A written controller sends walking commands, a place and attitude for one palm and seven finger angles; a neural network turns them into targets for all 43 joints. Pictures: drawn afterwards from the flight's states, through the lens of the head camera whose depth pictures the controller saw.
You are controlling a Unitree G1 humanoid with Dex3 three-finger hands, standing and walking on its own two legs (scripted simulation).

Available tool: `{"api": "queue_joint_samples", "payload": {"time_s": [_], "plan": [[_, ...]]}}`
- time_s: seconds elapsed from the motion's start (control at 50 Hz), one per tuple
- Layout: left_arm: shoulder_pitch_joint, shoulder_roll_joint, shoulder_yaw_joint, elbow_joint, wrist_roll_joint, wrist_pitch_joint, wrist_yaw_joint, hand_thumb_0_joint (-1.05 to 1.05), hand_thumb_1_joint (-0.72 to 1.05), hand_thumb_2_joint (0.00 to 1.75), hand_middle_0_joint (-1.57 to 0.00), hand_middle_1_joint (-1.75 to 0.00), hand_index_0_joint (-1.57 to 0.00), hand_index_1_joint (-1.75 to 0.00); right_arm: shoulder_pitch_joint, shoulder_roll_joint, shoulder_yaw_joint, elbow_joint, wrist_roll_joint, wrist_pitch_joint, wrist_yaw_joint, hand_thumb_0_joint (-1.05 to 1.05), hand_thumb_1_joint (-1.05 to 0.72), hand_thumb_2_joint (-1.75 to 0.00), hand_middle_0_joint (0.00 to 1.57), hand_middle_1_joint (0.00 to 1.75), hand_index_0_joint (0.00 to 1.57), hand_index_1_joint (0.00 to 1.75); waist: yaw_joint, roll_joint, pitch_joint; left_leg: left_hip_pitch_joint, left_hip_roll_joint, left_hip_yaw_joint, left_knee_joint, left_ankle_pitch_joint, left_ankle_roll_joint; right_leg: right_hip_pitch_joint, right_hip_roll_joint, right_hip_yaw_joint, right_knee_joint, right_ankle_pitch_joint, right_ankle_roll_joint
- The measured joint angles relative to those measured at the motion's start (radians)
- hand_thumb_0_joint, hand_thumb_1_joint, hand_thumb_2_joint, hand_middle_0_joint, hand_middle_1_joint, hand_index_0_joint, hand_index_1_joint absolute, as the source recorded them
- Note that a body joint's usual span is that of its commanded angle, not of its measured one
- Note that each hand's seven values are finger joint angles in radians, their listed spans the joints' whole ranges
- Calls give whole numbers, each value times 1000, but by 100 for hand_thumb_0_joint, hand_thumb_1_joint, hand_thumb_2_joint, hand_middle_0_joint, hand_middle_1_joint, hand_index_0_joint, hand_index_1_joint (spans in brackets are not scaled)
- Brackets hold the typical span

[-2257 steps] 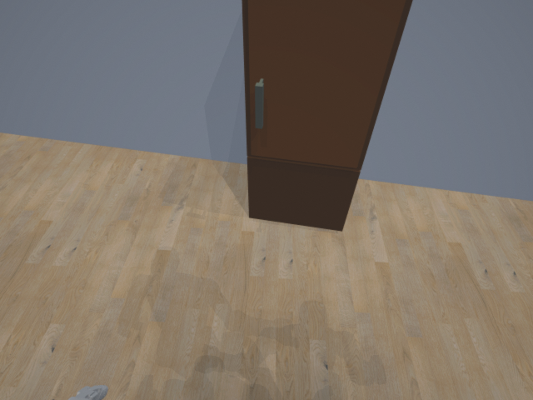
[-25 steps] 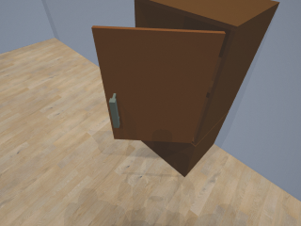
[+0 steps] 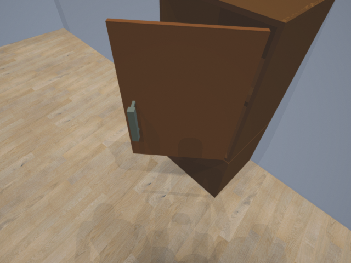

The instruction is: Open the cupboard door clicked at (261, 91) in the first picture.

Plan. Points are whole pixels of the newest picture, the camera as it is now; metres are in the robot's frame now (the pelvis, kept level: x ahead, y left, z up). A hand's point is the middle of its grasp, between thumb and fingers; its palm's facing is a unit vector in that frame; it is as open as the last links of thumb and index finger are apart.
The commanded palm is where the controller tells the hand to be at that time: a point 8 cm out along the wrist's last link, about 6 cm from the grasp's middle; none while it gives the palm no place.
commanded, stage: look again from close up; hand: left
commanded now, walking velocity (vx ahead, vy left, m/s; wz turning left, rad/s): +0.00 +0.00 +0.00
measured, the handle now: (134, 121) +0.59 +0.19 -0.10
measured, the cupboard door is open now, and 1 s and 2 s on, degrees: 41 41 41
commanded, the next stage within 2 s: raise the hand with hooked fingers in 0.40 s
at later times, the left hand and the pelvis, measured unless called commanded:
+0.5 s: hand out of the picture +0.09 +0.19 -0.17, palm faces -0.02 -0.97 -0.24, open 7.4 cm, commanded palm +0.13 +0.23 -0.08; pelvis +0.04 -0.01 +0.00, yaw -1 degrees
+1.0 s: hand (95, 246) +0.17 +0.20 -0.09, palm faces +0.12 -0.99 -0.05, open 9.1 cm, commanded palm +0.17 +0.25 -0.08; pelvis -0.01 -0.04 -0.12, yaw +2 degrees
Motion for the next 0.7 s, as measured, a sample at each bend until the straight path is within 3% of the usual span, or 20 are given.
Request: {"api": "queue_joint_samples", "payload": {"time_s": [0.52,0.54,0.56,0.6,0.64,0.7], "plan": [[-112,19,4,-10,1,-13,13,1,91,89,-20,-29,-20,-30,-116,-14,8,4,3,-14,-9,0,-90,-90,20,30,20,30,1,5,-1,63,16,0,-11,-51,-20,67,17,4,-26,-43,-10],[-65,11,42,-160,-35,44,10,1,91,89,-20,-29,-20,-30,-95,-17,3,-44,15,-19,-10,0,-90,-90,20,30,20,30,-2,7,2,52,16,-3,3,-57,-20,61,17,0,-18,-46,-10],[-7,4,74,-342,-59,52,10,1,90,89,-20,-30,-20,-30,-63,-18,2,-97,22,-57,-22,0,-90,-90,20,30,20,30,5,2,6,54,10,-1,3,-59,-21,51,11,2,2,-54,-13],[66,0,95,-606,-103,-15,35,2,90,89,-21,-30,-20,-31,-16,-26,-1,-165,29,-143,-42,0,-90,-90,20,30,20,30,7,2,-17,43,-4,-5,10,-61,-22,29,-4,-4,45,-81,-15],[67,-13,117,-746,-144,-74,35,2,88,88,-21,-31,-20,-32,-4,-38,-16,-229,31,-181,-40,1,-90,-90,20,30,20,30,-11,23,-46,-2,-11,-24,59,-77,-20,-3,-13,-24,84,-106,-12],[-1,-18,172,-778,-191,-247,-40,1,84,86,-21,-34,-20,-35,-42,-46,-30,-309,22,-204,-32,1,-90,-90,20,30,20,30,-31,38,-93,-146,-2,-33,193,-124,-24,-135,-10,-36,199,-145,-18]]}}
